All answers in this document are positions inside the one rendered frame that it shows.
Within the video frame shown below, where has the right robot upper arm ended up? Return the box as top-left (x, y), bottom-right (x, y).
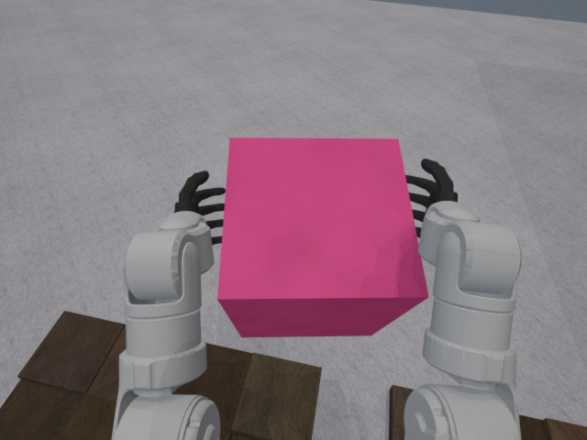
top-left (404, 384), bottom-right (520, 440)

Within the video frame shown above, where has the left robot hand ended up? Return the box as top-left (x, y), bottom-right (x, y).
top-left (174, 170), bottom-right (226, 245)

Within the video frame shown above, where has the left robot upper arm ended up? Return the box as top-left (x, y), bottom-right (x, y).
top-left (114, 394), bottom-right (220, 440)

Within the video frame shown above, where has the right robot hand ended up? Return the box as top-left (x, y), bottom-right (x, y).
top-left (405, 159), bottom-right (458, 238)

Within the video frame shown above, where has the left robot forearm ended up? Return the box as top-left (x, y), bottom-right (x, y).
top-left (111, 211), bottom-right (214, 440)

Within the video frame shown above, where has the right robot forearm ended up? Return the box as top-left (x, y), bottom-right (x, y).
top-left (417, 201), bottom-right (522, 440)

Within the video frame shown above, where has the carton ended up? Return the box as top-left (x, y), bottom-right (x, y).
top-left (217, 137), bottom-right (428, 337)

